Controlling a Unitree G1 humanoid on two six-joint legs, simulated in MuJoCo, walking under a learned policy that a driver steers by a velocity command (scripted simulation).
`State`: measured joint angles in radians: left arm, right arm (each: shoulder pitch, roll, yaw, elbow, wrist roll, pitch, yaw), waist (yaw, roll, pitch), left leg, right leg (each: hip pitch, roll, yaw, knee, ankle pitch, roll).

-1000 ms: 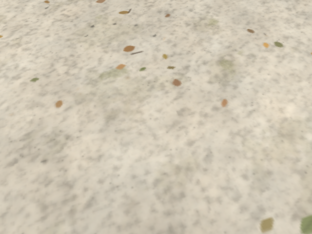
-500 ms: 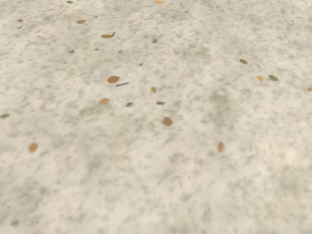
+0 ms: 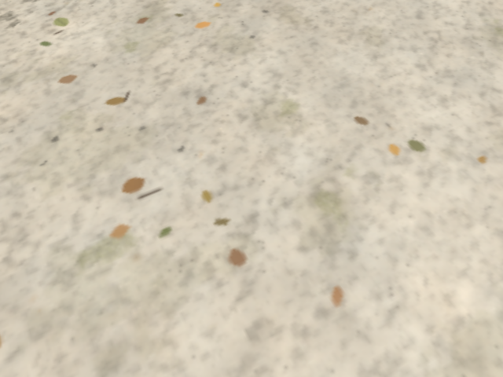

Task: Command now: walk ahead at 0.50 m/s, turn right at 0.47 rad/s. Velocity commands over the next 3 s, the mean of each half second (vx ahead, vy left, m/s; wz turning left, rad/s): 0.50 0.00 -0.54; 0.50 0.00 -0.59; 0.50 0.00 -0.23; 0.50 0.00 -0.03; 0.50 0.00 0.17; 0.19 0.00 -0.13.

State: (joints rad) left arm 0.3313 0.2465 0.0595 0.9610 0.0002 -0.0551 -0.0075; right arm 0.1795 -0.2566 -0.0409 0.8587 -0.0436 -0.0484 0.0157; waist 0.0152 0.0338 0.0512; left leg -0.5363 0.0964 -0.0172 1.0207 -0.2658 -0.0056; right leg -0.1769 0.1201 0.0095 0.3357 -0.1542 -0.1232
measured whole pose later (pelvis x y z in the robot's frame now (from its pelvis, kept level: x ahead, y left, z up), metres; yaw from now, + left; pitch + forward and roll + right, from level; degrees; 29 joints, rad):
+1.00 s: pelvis +0.50 -0.11 -0.01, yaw -35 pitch +0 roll +0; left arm 0.21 0.28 0.06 0.81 0.01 -0.01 -0.01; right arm 0.25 -0.26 -0.04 0.79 -0.03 -0.04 0.01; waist -0.02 0.02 0.07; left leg -0.45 0.12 0.02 1.16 -0.35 -0.03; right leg -0.28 0.12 -0.02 0.45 -0.18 -0.13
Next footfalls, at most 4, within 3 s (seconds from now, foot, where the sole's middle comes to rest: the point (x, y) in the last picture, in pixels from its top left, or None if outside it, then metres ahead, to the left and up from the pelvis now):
0.32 left None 0.36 0.12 -0.78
0.84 right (348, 357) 0.53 -0.18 -0.78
1.40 left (355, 242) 0.89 -0.25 -0.78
1.92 right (456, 217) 0.98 -0.58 -0.78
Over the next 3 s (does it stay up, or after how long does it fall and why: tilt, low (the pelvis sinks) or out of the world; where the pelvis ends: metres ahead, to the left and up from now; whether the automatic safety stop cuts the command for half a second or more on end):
stays up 1.31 -0.69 -0.02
